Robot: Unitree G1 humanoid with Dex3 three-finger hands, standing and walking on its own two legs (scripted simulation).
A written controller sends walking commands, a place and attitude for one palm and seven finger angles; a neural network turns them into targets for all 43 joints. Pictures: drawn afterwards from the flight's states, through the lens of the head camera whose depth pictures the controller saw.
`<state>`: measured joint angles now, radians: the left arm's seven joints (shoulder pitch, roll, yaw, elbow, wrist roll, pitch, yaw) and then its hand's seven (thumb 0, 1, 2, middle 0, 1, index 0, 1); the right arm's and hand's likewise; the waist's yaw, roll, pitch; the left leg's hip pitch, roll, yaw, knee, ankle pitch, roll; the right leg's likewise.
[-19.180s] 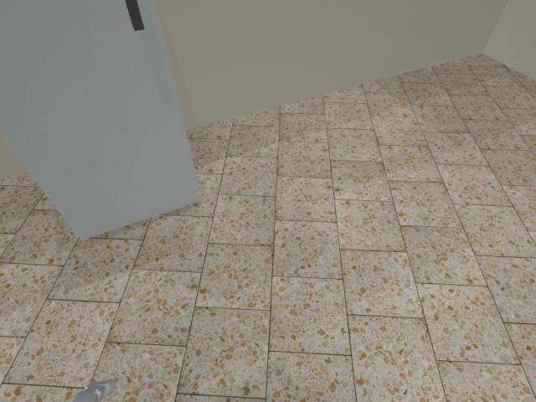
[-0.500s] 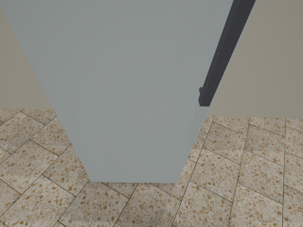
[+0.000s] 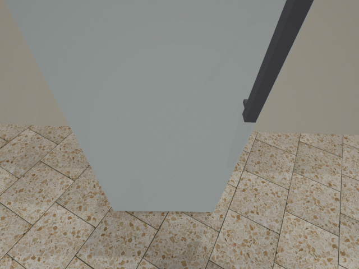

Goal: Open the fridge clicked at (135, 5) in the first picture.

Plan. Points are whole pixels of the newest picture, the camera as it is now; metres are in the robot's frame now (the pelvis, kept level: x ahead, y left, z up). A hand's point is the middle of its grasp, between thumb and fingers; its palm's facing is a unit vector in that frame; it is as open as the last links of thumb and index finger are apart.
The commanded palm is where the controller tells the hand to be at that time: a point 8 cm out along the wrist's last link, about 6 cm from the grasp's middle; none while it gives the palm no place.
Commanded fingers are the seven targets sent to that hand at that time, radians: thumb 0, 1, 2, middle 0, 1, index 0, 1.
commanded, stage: look again from close up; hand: right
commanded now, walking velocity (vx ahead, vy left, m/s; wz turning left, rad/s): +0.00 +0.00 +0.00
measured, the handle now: (270, 53) +0.46 -0.13 +0.26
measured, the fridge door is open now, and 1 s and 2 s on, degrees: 0 0 0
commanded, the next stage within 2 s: raise the hand to about handle height in 0.66 s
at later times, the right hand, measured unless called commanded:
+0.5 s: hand out of the picture +0.02 -0.18 -0.17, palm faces +0.02 +0.97 -0.23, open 7.4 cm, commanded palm none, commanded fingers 0.00 -0.90 -0.90 0.20 0.30 0.20 0.30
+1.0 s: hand (285, 242) +0.18 -0.19 +0.03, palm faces +0.14 +0.99 -0.03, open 7.8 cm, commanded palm +0.10 -0.24 -0.02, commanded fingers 0.00 -0.60 -0.77 0.22 0.50 0.22 0.50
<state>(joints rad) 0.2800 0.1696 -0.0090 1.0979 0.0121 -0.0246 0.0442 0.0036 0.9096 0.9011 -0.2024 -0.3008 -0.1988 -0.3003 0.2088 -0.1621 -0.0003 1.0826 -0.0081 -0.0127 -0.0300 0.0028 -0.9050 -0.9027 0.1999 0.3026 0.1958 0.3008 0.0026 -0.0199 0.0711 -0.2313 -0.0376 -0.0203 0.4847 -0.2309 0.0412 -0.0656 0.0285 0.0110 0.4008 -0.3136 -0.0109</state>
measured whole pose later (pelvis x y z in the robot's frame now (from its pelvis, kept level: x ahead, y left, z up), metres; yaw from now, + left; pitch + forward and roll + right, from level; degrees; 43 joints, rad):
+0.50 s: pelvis -0.01 +0.01 +0.00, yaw +0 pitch -1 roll -1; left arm 0.28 0.17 -0.01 1.10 0.01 -0.02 0.04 0.00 0.91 0.90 -0.20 -0.30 -0.20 -0.30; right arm 0.22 -0.18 0.00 1.08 -0.01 -0.01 -0.02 0.00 -0.90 -0.90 0.20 0.30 0.20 0.30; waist 0.00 -0.01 0.07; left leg -0.23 -0.05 -0.01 0.44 -0.20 0.06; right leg -0.08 0.01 0.02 0.39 -0.29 0.01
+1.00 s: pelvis -0.03 +0.00 -0.02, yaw -2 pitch +4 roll -1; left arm 0.24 0.24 0.02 0.68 -0.01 -0.29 0.04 0.01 0.91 0.90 -0.20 -0.30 -0.20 -0.30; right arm 0.35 -0.17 -0.13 0.14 0.23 -0.40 0.13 0.01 -0.80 -0.86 0.20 0.37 0.20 0.37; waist 0.02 -0.01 -0.08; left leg -0.48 -0.02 0.01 0.70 -0.29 0.04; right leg -0.35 0.05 0.03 0.69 -0.40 -0.01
